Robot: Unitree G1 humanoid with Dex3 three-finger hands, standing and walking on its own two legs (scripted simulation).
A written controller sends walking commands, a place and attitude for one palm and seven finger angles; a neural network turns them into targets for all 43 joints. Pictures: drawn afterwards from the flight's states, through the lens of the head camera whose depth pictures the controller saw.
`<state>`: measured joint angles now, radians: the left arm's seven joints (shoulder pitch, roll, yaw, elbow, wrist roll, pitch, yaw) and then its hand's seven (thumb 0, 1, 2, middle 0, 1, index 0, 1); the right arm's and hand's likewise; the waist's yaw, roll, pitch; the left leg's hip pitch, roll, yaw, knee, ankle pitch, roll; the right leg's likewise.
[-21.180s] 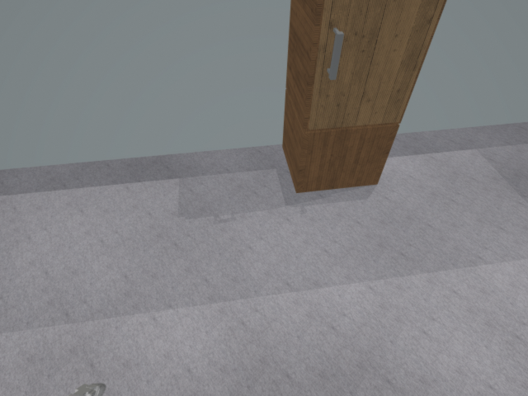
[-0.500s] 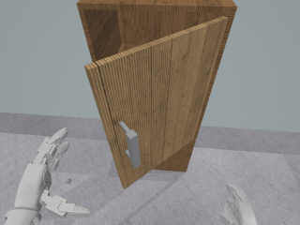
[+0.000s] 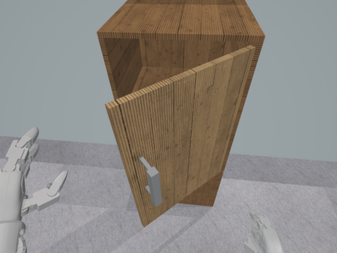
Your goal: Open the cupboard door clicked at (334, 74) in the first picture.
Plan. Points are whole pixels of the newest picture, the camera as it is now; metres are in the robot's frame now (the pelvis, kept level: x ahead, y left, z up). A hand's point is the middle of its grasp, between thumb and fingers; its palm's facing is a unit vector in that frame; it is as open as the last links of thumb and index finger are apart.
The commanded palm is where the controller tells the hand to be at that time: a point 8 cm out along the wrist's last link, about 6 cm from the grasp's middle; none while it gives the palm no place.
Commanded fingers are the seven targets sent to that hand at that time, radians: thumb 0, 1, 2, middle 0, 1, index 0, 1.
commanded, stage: draw the hand back to the body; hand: left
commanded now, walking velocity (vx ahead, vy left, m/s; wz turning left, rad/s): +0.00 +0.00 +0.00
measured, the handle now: (150, 182) +0.30 +0.10 -0.01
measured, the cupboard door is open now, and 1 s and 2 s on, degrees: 42 42 42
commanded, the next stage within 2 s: step back with the hand held close in 0.48 s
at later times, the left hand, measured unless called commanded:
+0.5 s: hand (43, 180) +0.19 +0.26 +0.16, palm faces +0.45 -0.79 -0.42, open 7.4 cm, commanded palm +0.14 +0.29 +0.17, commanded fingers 0.00 0.90 0.90 -0.20 -0.30 -0.20 -0.30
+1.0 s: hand (26, 203) +0.14 +0.26 +0.15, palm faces +0.36 -0.77 -0.53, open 7.4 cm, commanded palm +0.09 +0.30 +0.18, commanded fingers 0.00 0.90 0.90 -0.20 -0.30 -0.20 -0.30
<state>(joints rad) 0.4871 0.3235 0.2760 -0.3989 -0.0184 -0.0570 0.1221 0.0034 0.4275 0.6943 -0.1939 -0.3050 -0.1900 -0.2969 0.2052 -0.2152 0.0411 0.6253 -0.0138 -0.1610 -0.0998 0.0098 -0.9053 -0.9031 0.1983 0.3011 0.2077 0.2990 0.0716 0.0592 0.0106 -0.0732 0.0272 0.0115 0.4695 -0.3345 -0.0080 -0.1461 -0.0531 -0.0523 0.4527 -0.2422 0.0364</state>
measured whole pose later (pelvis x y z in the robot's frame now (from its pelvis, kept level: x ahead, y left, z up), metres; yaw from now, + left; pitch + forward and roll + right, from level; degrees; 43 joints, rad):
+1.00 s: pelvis -0.06 +0.00 +0.00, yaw -1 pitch -1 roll +0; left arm 0.56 0.42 0.40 -0.49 -0.02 -0.15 0.12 0.01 0.89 0.90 -0.22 -0.31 -0.21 -0.30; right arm 0.16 -0.23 -0.02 0.57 0.00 -0.02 -0.10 0.01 -0.91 -0.90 0.20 0.30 0.21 0.30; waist 0.02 0.02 0.06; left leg -0.22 0.02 0.03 0.48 -0.24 0.00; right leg -0.28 -0.06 -0.03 0.42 -0.12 0.04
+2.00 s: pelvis -0.22 +0.00 +0.00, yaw +1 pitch +3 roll -4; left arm 0.50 0.42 0.42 -0.58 -0.04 -0.18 0.17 0.01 0.89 0.90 -0.21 -0.31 -0.21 -0.30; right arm 0.13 -0.14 0.02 0.64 -0.03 -0.16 -0.06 0.01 -0.90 -0.90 0.20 0.30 0.21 0.30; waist 0.05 -0.01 0.00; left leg -0.41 0.06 0.00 0.33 0.02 0.03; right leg -0.22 0.06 -0.01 0.79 -0.52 -0.01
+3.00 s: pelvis -0.31 +0.01 +0.00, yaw +0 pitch -1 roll -1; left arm 0.53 0.38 0.40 -0.42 -0.03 -0.21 0.13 0.01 0.89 0.90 -0.21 -0.31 -0.21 -0.30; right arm 0.19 -0.18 0.03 0.62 -0.01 -0.16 -0.07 0.01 -0.91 -0.90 0.20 0.30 0.21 0.30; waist 0.01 0.02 0.01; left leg -0.27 0.04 0.07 0.47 -0.18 0.00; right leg -0.18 -0.01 -0.04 0.44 -0.25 0.01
